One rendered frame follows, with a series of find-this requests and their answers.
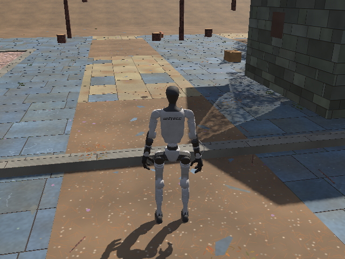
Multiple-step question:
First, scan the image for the robot left forearm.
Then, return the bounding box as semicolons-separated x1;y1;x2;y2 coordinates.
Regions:
143;131;154;156

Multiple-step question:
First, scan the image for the left robot hand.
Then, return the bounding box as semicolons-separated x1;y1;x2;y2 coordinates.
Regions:
142;155;154;170

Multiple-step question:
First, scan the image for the robot right thigh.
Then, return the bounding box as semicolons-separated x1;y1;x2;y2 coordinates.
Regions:
180;151;191;189

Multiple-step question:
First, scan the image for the robot right forearm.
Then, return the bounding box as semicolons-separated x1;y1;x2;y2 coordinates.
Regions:
191;132;202;159

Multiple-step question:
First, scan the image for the left robot upper arm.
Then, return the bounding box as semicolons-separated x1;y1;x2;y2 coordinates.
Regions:
148;109;161;139

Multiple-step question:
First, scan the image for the right robot hand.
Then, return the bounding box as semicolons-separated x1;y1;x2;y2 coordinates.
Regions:
190;157;203;173

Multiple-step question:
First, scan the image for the robot right foot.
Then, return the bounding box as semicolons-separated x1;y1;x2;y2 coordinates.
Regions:
181;209;189;222

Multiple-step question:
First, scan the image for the right robot upper arm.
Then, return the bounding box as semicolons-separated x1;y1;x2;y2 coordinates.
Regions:
184;109;197;140

